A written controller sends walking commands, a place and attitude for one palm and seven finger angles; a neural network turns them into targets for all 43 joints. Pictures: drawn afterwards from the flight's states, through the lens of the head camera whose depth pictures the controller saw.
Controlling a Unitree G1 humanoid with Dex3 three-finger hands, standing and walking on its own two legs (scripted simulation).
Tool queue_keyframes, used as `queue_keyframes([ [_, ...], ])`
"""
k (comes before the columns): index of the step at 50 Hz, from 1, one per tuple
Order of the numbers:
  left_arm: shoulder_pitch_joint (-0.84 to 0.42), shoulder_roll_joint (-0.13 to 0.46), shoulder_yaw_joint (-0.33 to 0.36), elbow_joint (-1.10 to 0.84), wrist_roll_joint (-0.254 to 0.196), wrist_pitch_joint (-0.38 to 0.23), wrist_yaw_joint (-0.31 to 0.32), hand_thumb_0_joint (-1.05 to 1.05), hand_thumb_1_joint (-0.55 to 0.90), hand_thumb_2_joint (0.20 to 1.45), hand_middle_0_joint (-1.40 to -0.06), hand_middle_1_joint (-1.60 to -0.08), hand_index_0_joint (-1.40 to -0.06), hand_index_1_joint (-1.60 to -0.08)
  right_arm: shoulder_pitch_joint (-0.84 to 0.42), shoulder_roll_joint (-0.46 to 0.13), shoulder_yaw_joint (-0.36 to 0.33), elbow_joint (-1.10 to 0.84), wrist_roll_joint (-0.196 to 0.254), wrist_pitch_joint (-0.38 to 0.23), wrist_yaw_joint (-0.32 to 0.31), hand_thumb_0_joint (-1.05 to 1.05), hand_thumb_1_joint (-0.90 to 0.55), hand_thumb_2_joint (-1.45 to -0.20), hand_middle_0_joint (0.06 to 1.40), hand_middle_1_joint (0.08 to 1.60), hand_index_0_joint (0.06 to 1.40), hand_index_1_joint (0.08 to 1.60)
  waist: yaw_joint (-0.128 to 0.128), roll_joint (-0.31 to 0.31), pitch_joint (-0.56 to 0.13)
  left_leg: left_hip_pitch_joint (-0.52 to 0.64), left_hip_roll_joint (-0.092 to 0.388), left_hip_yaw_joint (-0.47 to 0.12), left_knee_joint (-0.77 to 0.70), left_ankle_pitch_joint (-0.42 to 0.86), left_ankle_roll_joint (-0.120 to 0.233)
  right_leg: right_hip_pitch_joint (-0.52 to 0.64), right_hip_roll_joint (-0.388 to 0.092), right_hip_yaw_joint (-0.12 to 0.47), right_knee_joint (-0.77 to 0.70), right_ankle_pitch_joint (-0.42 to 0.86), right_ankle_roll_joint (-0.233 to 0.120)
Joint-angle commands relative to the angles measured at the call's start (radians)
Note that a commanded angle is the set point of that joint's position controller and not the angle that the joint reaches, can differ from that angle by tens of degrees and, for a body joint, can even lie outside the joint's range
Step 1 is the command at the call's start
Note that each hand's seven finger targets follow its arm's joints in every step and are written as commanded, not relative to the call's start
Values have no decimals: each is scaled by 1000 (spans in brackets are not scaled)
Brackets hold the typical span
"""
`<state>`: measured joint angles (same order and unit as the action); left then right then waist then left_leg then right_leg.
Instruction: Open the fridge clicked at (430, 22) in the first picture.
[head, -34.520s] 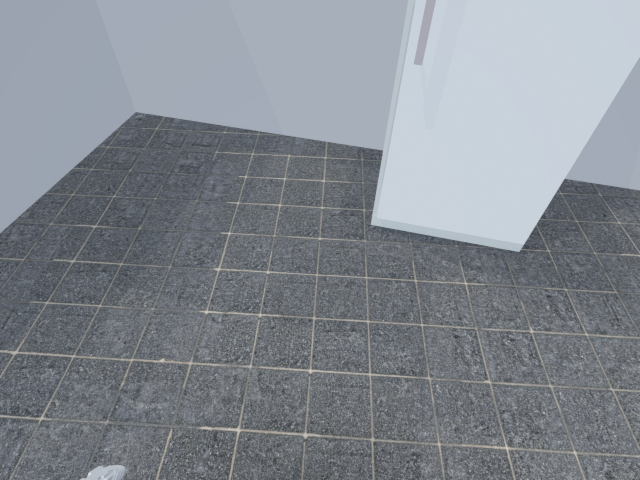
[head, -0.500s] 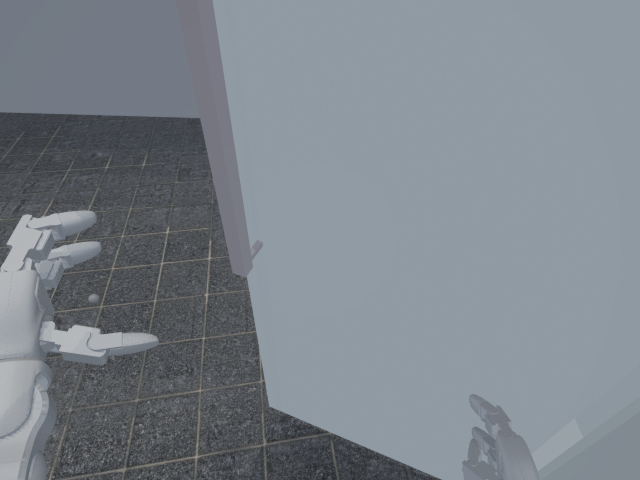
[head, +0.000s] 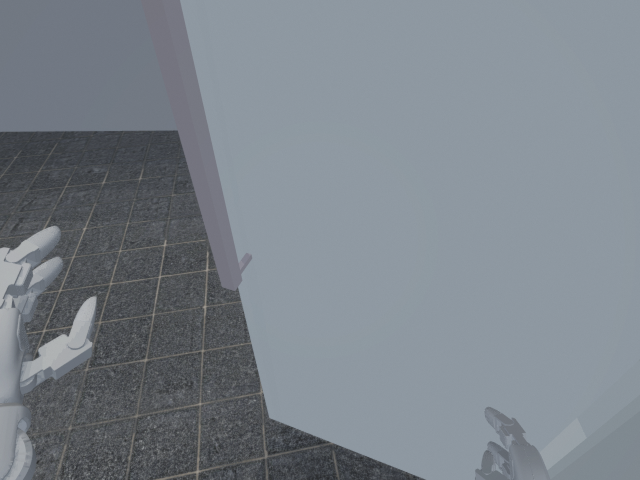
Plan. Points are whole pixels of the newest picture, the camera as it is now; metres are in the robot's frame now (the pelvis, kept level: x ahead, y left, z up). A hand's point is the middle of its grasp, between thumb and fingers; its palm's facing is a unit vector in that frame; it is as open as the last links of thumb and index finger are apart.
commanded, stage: draw the hand back to the body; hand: left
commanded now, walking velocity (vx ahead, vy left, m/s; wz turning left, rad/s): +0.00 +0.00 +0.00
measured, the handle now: (210, 143) +0.42 +0.19 +0.24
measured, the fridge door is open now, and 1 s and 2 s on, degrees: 69 69 69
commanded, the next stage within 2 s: step back with the hand held close in 0.38 s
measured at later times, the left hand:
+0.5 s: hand (79, 341) +0.18 +0.26 +0.16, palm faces +0.48 -0.79 -0.37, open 7.4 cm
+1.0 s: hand (35, 366) +0.15 +0.28 +0.17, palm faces +0.44 -0.77 -0.46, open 7.4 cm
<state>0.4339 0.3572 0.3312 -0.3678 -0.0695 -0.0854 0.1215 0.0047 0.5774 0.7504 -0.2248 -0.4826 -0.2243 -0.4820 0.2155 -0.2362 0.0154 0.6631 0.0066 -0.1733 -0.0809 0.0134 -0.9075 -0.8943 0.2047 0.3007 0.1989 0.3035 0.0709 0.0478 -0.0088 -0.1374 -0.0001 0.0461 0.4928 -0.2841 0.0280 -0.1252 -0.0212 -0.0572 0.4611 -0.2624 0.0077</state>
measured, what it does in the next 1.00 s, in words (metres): shifts its weight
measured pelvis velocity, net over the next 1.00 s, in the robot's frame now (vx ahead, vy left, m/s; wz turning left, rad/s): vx -0.05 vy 0.01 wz -0.01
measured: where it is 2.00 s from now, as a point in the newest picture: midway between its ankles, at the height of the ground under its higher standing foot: outside the picture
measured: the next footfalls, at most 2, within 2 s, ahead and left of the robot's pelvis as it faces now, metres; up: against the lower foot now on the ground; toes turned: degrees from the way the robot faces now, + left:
right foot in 1.36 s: -0.11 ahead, -0.12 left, +0.00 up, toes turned +1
left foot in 1.80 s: -0.10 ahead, +0.14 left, +0.00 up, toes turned +1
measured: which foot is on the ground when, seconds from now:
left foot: down 0.00-1.00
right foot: down 0.00-1.00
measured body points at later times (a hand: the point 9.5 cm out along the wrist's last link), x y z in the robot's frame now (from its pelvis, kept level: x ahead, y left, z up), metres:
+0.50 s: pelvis +0.00 -0.01 +0.00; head -0.03 -0.03 +0.45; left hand +0.15 +0.30 +0.18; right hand +0.19 -0.23 -0.08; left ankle -0.01 +0.10 -0.74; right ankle +0.00 -0.12 -0.74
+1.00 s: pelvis -0.05 +0.01 -0.01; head -0.04 +0.03 +0.44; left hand +0.12 +0.32 +0.19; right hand +0.12 -0.22 -0.08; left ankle -0.01 +0.10 -0.74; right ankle +0.00 -0.12 -0.74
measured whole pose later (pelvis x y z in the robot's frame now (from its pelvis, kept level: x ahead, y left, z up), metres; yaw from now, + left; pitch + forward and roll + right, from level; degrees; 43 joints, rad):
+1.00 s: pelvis -0.05 +0.01 -0.01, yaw -1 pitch -1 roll -1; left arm 0.51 0.42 0.44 -0.51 -0.03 -0.21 0.15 0.01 0.88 0.90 -0.22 -0.30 -0.22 -0.30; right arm 0.22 -0.20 0.02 0.56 0.01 -0.09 -0.08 0.01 -0.91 -0.89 0.20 0.30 0.20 0.30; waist 0.02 -0.01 0.05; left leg -0.33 -0.01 0.07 0.61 -0.26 0.06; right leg -0.32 -0.04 -0.04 0.58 -0.23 0.03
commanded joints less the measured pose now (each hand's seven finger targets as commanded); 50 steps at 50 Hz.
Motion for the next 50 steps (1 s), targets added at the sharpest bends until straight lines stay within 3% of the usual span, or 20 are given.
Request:
queue_keyframes([
  [1, -102, 188, 115, -240, 4, -63, 17, 0, 900, 900, -200, -300, -200, -300, -130, -99, -37, -167, -2, -60, -12, 0, -900, -900, 200, 300, 200, 300, 6, 30, -44, -4, 45, -53, -87, 211, -4, -19, -24, 17, -70, 150, -32],
  [4, -117, 191, 115, -221, 4, -59, 18, 0, 900, 900, -200, -300, -200, -300, -131, -103, -40, -166, 0, -57, -18, 0, -900, -900, 200, 300, 200, 300, 0, -11, -21, -5, 45, -51, -89, 191, 2, -33, -24, 17, -80, 134, -29],
  [7, -121, 181, 109, -199, 3, -53, 17, 0, 900, 900, -200, -300, -200, -300, -132, -95, -35, -165, -2, -55, -20, 0, -900, -900, 200, 300, 200, 300, 0, 7, -13, -8, 40, -45, -85, 164, 4, -42, -27, 22, -84, 115, -27],
  [9, -111, 186, 115, -196, 0, -54, 15, 0, 900, 900, -200, -300, -200, -300, -134, -101, -39, -165, -3, -55, -22, 0, -900, -900, 200, 300, 200, 300, 2, -23, -23, -5, 42, -42, -80, 173, 9, -34, -30, 21, -90, 126, -26],
  [12, -119, 193, 116, -220, 2, -54, 14, 0, 900, 900, -200, -300, -200, -300, -136, -96, -36, -168, -5, -55, -19, 0, -900, -900, 200, 300, 200, 300, 6, 14, -54, 8, 38, -42, -75, 198, 8, -19, -33, 25, -80, 154, -26],
  [14, -114, 200, 122, -222, 2, -52, 14, 0, 900, 900, -200, -300, -200, -300, -140, -99, -36, -167, -6, -58, -20, 0, -900, -900, 200, 300, 200, 300, 9, -3, -52, 7, 40, -43, -74, 210, 9, -16, -31, 21, -84, 162, -27],
  [16, -120, 194, 113, -234, 3, -52, 13, 0, 900, 900, -200, -300, -200, -300, -141, -92, -34, -169, -4, -59, -18, 0, -900, -900, 200, 300, 200, 300, 7, 29, -48, 11, 39, -42, -74, 198, 7, -22, -34, 24, -86, 153, -27],
  [22, -104, 193, 123, -209, 2, -55, 13, 0, 900, 900, -200, -300, -200, -300, -140, -90, -34, -167, -3, -62, -20, 0, -900, -900, 200, 300, 200, 300, 9, 0, -25, -1, 42, -42, -77, 189, 7, -29, -32, 20, -88, 140, -26],
  [25, -122, 197, 120, -239, 1, -61, 12, 0, 900, 900, -200, -300, -200, -300, -143, -93, -36, -167, -3, -65, -19, 0, -900, -900, 200, 300, 200, 300, 8, 23, -41, 3, 42, -42, -80, 188, 7, -18, -37, 25, -90, 141, -26],
  [26, -282, 311, 248, -306, 3, -113, 23, 0, 900, 900, -200, -300, -200, -300, -133, -103, -30, -199, 6, -36, -16, 0, -900, -900, 200, 300, 200, 300, -26, -28, 81, -78, 56, -49, -41, 98, 25, -114, -90, 173, -175, 177, -25],
  [27, -170, 225, 185, -189, 9, -121, 15, 0, 900, 900, -200, -300, -200, -300, -115, -84, -28, -161, -3, -17, -15, 0, -900, -900, 200, 300, 200, 300, -46, -109, 78, -69, 49, -58, 0, 70, 23, -142, -125, 190, -195, 170, -36],
  [28, -109, 176, 140, -155, 18, -120, 9, 0, 900, 900, -200, -300, -200, -300, -107, -88, -32, -167, -4, -2, -8, 0, -900, -900, 200, 300, 200, 300, -47, -140, 55, -57, 46, -51, 31, 70, 21, -154, -145, 206, -195, 176, -40],
  [31, -35, 174, 138, -196, 24, -139, 16, 0, 900, 900, -200, -300, -200, -300, -106, -99, -41, -195, -4, 28, -6, 0, -900, -900, 200, 300, 200, 300, -44, -72, -52, -50, 67, -55, 2, 157, 18, -87, -159, 163, -110, 270, -44],
  [34, 31, 210, 184, -264, 26, -151, 31, 0, 900, 900, -200, -300, -200, -300, -121, -106, -47, -227, -3, 48, -11, 0, -900, -900, 200, 300, 200, 300, -34, -1, -113, -57, 111, -98, -61, 306, 28, -35, -107, 101, -17, 309, -18],
  [39, 56, 246, 230, -354, 29, -166, 44, 0, 900, 900, -200, -300, -200, -300, -114, -103, -52, -264, 0, 61, -16, 0, -900, -900, 200, 300, 200, 300, -31, 52, -145, -167, 152, -153, -98, 335, 44, 33, -62, 75, 86, 302, -5],
  [42, 67, 233, 230, -356, 29, -174, 45, 0, 900, 900, -200, -300, -200, -300, -97, -102, -51, -271, -1, 51, -16, 0, -900, -900, 200, 300, 200, 300, -34, 106, -121, -256, 177, -168, -131, 242, 57, 43, -39, 69, 147, 216, -1],
  [44, 64, 235, 240, -351, 33, -180, 45, 0, 900, 900, -200, -300, -200, -300, -85, -106, -55, -268, -3, 40, -18, 0, -900, -900, 200, 300, 200, 300, -34, 103, -115, -299, 184, -183, -137, 195, 64, 56, -34, 66, 163, 200, -1],
  [47, 49, 213, 225, -322, 33, -185, 43, 0, 900, 900, -200, -300, -200, -300, -71, -109, -54, -262, 0, 30, -16, 0, -900, -900, 200, 300, 200, 300, -47, 73, -80, -383, 190, -178, -136, 27, 71, 62, -35, 81, 176, 172, -2],
  [50, 23, 204, 214, -310, 38, -187, 44, 0, 900, 900, -200, -300, -200, -300, -57, -108, -55, -256, 4, 23, -15, 0, -900, -900, 200, 300, 200, 300, -58, -5, -64, -431, 146, -163, -92, -129, 60, 45, -66, 134, 128, 176, -18],
])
